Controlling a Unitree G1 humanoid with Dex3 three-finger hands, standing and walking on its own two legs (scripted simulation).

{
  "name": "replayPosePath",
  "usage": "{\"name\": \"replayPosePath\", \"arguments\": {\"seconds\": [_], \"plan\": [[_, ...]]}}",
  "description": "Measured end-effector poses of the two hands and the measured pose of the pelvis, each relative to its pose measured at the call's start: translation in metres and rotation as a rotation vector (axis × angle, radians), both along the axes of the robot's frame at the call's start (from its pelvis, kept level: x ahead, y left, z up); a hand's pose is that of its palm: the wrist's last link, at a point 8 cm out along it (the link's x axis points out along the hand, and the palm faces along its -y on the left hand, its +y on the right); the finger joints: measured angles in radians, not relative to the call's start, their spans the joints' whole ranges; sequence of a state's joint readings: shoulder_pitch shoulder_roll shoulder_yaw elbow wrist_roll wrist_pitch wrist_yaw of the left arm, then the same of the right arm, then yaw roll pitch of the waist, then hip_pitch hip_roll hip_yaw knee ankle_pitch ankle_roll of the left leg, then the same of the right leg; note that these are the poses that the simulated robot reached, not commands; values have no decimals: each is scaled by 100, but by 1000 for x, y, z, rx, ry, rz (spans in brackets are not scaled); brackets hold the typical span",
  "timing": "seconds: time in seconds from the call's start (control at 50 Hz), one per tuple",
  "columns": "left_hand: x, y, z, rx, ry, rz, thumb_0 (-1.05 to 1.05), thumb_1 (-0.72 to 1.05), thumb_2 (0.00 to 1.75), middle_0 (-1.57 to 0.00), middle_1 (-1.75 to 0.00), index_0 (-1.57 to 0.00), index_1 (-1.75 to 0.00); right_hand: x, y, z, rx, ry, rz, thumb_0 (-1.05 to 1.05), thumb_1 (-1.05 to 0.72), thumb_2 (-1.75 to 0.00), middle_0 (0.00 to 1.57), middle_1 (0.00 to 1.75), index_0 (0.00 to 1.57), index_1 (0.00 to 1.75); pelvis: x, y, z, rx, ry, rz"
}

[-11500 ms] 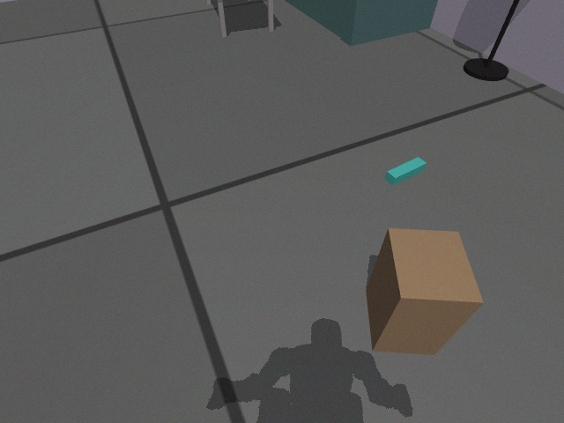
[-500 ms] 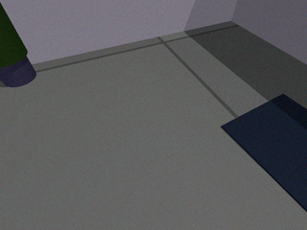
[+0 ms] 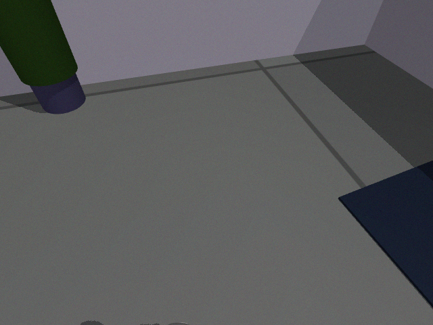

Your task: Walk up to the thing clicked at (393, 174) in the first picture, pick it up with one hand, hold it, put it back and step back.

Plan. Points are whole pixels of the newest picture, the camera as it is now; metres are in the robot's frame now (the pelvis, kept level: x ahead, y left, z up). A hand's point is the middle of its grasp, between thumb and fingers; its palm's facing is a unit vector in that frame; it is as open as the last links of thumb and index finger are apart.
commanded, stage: walk up
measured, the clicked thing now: out of the picture +0.29 +1.35 -0.75
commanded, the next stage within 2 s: none
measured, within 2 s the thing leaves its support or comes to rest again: neither
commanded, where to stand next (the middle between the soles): +1.08 +0.16 m, yaw +10 degrees
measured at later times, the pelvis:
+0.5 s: pelvis +0.20 +0.04 +0.00, yaw +6 degrees
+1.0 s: pelvis +0.45 +0.08 -0.02, yaw +12 degrees
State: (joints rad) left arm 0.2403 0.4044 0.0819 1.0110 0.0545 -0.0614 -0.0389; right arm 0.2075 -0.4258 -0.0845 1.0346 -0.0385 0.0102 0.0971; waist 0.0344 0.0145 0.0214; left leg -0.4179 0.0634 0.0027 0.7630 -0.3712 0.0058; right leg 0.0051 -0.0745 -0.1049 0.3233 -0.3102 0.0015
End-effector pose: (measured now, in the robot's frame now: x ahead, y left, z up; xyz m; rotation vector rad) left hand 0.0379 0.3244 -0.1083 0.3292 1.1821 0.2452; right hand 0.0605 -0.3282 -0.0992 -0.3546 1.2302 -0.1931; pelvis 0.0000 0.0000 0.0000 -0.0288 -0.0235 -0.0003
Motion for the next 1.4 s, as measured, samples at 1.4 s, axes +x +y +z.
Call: {"name": "replayPosePath", "arguments": {"seconds": [1.4], "plan": [[594, 85, 8, 37, -56, 70, 0, 91, 90, -20, -30, -20, -30, 654, 87, -23, 20, -90, 192, 1, -90, -90, 21, 30, 20, 30, 623, 72, -19, 51, -9, 177]]}}
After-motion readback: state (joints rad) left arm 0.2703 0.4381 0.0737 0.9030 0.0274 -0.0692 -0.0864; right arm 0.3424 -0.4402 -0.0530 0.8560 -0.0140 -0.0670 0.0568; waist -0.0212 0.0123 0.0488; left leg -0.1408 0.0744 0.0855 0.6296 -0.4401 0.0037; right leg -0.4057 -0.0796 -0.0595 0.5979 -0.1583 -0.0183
